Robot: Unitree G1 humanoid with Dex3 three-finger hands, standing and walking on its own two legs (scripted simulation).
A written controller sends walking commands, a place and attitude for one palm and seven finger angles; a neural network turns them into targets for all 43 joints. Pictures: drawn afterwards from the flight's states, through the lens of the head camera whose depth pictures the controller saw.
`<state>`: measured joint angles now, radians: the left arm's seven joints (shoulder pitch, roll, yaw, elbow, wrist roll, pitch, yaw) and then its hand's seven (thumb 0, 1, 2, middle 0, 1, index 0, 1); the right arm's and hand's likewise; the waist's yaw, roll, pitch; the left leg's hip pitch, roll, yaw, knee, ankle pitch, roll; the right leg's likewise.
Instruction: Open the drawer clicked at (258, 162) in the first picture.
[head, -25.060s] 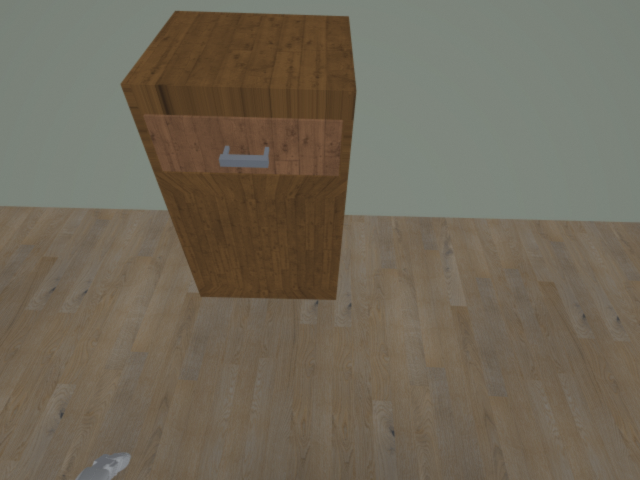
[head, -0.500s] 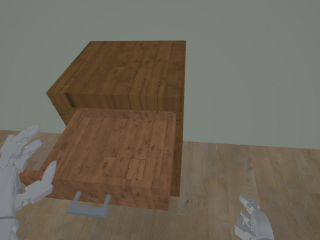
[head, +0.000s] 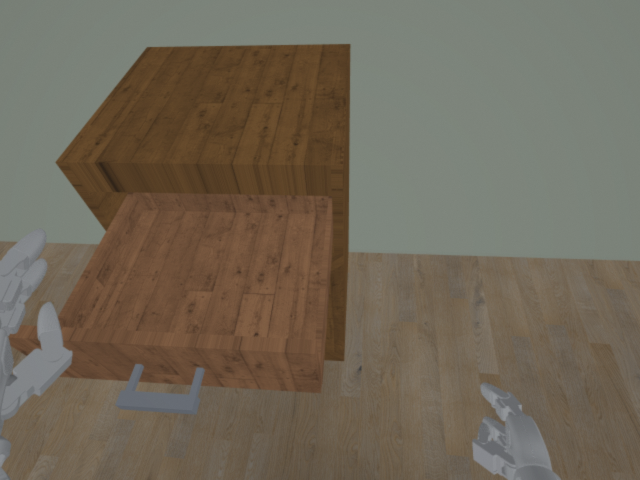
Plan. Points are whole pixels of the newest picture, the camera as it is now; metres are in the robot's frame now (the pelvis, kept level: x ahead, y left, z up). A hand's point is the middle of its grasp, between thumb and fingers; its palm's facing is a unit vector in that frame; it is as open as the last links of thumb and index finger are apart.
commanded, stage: step back with the hand held close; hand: left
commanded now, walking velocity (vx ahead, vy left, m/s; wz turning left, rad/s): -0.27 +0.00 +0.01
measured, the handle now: (163, 387) +0.25 +0.27 -0.10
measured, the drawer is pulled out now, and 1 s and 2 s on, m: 0.30 0.30 0.30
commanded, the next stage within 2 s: stop stepping back and stand still in 1.40 s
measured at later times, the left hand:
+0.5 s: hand out of the picture +0.14 +0.30 +0.14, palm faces +0.32 -0.80 -0.51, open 7.4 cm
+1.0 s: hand out of the picture +0.10 +0.30 +0.16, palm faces +0.30 -0.82 -0.49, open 7.5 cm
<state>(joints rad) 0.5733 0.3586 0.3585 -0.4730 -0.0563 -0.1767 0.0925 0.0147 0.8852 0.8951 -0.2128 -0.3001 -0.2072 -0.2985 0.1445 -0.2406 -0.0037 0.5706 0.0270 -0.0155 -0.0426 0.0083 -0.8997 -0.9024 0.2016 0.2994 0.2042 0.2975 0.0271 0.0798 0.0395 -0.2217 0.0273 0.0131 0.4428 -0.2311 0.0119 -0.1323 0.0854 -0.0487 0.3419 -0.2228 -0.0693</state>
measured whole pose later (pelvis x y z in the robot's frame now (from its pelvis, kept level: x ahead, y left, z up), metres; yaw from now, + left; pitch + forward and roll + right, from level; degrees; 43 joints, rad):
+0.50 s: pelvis -0.05 +0.05 -0.01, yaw +0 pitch +2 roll +0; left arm 0.68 0.42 0.40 -0.64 -0.05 -0.17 0.13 0.02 0.89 0.90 -0.21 -0.30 -0.21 -0.30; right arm 0.15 -0.18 0.01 0.52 0.02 -0.05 -0.05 0.01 -0.90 -0.90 0.20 0.30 0.20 0.30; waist 0.01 -0.02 0.04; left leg -0.39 -0.05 0.06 0.55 -0.20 0.08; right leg -0.34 0.00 -0.01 0.59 -0.28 0.00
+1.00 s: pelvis -0.10 +0.06 -0.01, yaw -1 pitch +4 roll -4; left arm 0.67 0.45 0.44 -0.68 -0.05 -0.23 0.16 0.02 0.88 0.90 -0.22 -0.30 -0.21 -0.30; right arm 0.18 -0.19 -0.01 0.58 0.00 -0.11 -0.06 0.01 -0.90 -0.90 0.20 0.30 0.20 0.30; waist -0.02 -0.01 0.02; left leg -0.49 0.01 0.03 0.52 -0.10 0.08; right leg -0.40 0.06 0.00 0.88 -0.47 0.00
